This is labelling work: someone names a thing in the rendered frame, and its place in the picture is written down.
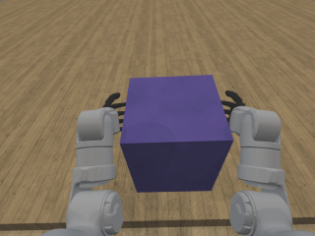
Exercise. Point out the left robot forearm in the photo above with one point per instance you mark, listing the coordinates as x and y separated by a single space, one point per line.
94 144

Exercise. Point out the carton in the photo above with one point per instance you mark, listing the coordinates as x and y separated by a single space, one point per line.
175 136

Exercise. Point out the right robot forearm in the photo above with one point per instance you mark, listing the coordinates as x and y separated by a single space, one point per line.
260 156

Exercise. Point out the robot left hand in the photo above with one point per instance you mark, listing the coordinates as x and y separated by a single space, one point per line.
108 103

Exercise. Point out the robot right upper arm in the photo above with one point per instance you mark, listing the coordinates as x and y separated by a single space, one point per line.
254 213

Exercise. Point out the robot right hand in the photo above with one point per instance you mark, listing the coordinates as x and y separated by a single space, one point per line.
232 105

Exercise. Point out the robot left upper arm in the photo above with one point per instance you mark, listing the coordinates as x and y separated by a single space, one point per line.
92 213

